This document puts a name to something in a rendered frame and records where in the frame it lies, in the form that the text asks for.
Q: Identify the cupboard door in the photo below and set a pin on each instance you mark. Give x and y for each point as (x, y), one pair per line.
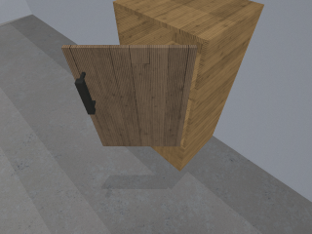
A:
(141, 91)

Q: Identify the handle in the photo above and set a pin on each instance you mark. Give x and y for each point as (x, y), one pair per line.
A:
(84, 93)

